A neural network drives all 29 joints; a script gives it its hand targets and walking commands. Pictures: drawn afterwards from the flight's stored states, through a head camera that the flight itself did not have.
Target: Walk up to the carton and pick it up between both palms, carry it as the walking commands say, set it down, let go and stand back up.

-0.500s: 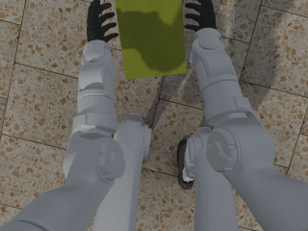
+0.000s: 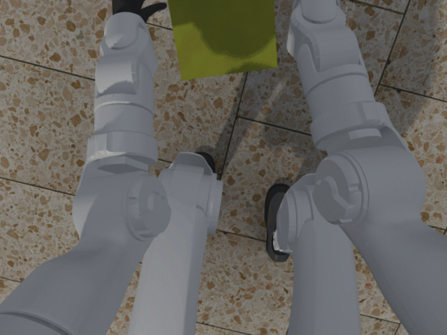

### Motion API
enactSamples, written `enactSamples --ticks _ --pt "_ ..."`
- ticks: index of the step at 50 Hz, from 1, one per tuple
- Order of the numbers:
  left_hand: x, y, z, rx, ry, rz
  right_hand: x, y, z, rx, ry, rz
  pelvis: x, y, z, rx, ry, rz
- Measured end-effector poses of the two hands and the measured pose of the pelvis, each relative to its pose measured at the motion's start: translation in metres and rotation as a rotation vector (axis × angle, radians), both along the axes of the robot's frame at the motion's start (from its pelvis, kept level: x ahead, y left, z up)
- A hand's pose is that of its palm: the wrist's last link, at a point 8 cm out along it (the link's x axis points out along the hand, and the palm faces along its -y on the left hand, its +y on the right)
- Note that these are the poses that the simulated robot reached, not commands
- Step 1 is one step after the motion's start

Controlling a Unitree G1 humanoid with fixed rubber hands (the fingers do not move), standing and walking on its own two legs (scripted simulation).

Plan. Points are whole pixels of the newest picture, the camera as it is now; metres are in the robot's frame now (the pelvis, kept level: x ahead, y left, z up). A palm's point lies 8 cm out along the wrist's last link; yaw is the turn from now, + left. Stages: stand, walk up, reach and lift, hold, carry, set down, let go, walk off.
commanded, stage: set down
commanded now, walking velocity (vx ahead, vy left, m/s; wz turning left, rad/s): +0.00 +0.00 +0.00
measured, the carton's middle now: out of the picture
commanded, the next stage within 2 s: none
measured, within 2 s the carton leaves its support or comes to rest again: rests again in 1.46 s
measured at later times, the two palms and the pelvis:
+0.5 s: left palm out of the picture +0.52 +0.24 -0.19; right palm (298, 6) +0.56 +0.00 -0.21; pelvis +0.01 +0.00 -0.03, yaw +0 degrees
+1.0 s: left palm (135, 10) +0.51 +0.24 -0.21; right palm (297, 11) +0.55 +0.00 -0.23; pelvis +0.01 +0.00 -0.04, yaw -1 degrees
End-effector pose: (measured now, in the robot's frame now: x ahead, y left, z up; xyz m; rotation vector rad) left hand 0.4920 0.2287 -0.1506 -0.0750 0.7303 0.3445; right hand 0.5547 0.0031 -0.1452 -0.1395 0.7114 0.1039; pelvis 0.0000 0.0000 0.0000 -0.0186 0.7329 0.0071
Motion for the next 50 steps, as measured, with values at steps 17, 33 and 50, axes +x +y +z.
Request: enactSamples --ticks 17,33,50 --pt "0.021 0.015 -0.033 0.009 0.040 -0.079 0.002 0.003 -0.053 0.037 0.058 0.037 0.005 0.000 -0.025 0.012 -0.043 -0.015" --pt "0.026 0.014 -0.046 -0.005 0.043 -0.092 0.004 -0.002 -0.070 0.047 0.072 0.064 0.007 -0.006 -0.035 0.029 -0.074 -0.035" --pt "0.021 0.016 -0.057 -0.016 0.069 -0.107 0.000 -0.003 -0.080 0.045 0.088 0.094 0.005 -0.005 -0.038 0.030 -0.103 -0.035"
